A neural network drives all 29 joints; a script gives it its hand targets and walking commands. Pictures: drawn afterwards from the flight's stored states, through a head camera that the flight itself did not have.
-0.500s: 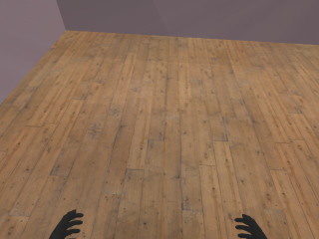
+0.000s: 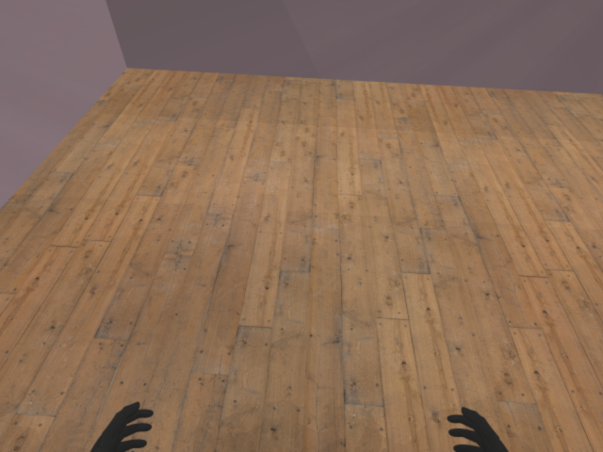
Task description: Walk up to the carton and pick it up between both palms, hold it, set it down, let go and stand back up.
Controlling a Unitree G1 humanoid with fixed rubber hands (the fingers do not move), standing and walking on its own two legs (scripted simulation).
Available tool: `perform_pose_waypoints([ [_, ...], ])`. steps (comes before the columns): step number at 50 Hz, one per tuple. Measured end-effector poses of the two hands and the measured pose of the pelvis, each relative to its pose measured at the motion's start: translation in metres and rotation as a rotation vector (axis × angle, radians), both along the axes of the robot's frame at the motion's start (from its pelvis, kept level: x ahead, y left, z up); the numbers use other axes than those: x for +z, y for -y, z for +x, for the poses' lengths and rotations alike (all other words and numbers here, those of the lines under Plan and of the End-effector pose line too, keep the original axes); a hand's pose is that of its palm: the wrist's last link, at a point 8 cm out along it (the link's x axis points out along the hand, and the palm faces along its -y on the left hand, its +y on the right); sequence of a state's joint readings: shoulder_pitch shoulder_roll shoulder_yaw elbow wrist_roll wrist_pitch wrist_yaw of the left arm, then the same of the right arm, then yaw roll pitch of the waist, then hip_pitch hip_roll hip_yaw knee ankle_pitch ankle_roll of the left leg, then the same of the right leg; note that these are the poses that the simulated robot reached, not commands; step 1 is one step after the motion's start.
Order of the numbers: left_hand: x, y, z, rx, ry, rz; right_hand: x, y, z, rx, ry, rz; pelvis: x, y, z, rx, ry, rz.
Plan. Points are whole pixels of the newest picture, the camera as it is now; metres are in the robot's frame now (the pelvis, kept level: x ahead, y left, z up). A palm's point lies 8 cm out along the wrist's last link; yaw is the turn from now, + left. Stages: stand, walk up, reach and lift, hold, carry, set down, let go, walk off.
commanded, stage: stand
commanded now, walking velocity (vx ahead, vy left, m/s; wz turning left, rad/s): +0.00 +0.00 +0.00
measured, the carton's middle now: out of the picture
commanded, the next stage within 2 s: walk up in 0.96 s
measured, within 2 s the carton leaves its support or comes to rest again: neither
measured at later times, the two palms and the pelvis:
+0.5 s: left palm out of the picture +0.12 +0.25 -0.08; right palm out of the picture +0.11 -0.29 -0.09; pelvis -0.01 -0.01 +0.01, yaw +0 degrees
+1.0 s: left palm out of the picture +0.08 +0.25 -0.09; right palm out of the picture +0.07 -0.29 -0.10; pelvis -0.02 -0.01 +0.02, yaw +0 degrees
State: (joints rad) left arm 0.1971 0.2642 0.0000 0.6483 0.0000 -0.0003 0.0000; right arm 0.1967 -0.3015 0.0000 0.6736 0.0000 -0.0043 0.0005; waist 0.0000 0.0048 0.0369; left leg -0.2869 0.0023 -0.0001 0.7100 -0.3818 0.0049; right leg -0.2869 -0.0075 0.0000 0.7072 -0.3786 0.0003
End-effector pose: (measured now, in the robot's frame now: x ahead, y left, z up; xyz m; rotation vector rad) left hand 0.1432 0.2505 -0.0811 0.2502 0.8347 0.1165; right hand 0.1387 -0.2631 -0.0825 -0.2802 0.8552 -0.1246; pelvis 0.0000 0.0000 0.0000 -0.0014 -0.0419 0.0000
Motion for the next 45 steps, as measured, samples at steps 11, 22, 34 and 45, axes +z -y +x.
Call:
perform_pose_waypoints([
  [11,0.001,-0.001,-0.010,0.008,-0.021,0.018,-0.003,0.008,-0.009,-0.008,-0.015,0.002,0.002,0.005,-0.004,0.000,0.018,0.007],
  [22,0.000,0.002,-0.021,0.018,-0.057,0.032,-0.009,0.022,-0.024,-0.022,-0.070,-0.007,0.004,0.012,-0.007,0.000,0.026,0.016],
  [34,0.001,0.002,-0.036,0.028,-0.088,0.035,-0.013,0.029,-0.045,-0.041,-0.130,-0.009,0.009,0.014,-0.012,0.000,0.033,0.019],
  [45,-0.004,-0.002,-0.053,0.046,-0.149,0.033,-0.015,0.031,-0.062,-0.059,-0.189,-0.011,0.014,0.013,-0.016,0.000,0.033,0.018],
])
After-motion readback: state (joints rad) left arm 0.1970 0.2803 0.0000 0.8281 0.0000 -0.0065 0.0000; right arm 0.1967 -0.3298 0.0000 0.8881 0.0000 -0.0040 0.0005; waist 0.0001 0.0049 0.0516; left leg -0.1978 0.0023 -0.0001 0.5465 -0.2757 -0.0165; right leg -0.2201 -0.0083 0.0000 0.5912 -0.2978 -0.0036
